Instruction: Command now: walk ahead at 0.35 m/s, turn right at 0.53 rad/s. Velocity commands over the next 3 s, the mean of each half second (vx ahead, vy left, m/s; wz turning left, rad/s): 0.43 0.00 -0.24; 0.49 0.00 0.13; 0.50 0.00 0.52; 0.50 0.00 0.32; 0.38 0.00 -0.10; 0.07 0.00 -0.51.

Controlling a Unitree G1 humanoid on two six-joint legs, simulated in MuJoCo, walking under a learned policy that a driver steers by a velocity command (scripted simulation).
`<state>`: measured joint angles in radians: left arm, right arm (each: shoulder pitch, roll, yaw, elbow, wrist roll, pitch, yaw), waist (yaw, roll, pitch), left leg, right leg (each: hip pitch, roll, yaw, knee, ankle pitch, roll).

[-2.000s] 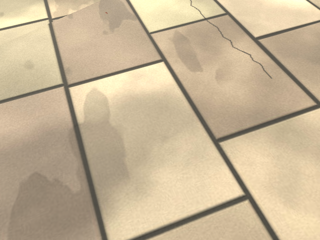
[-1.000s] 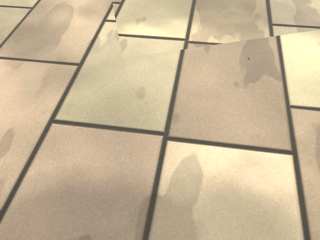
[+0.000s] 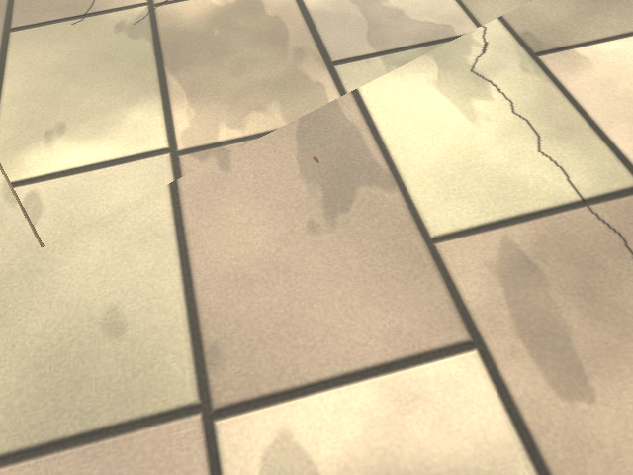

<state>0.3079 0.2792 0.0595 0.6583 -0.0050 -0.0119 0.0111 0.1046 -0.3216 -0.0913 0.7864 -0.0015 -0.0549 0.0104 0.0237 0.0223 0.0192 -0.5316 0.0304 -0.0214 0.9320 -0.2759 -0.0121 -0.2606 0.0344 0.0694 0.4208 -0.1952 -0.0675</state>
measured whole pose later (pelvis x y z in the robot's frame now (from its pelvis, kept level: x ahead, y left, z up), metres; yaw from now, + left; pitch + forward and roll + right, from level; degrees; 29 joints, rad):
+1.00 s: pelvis +0.49 -0.02 +0.00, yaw +1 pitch +0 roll -2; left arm 0.27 0.26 0.06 0.76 0.01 -0.10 -0.02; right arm 0.24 -0.32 -0.06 0.83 0.03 -0.03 0.00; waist 0.02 0.05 0.04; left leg -0.60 0.10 -0.07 1.11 -0.26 0.00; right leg -0.17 0.03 -0.13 0.33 -0.17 -0.05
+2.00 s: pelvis +1.08 +0.11 +0.00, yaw +27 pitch +2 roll -2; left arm 0.31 0.24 -0.02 0.84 0.05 -0.10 -0.01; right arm 0.29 -0.26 -0.02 0.80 -0.10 -0.09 0.05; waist 0.01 0.01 -0.01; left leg -0.54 0.02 -0.07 1.14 -0.30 0.04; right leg -0.23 0.06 -0.09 0.36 -0.17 -0.07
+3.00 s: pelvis +1.40 +0.20 +0.00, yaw +4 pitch +3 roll +1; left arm 0.28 0.31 0.08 0.69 0.04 -0.10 -0.04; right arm 0.10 -0.29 -0.05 0.67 -0.06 -0.07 -0.03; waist 0.02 0.01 0.01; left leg -0.50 0.02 -0.02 1.07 -0.45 -0.08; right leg -0.27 0.07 0.03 0.37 -0.15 -0.09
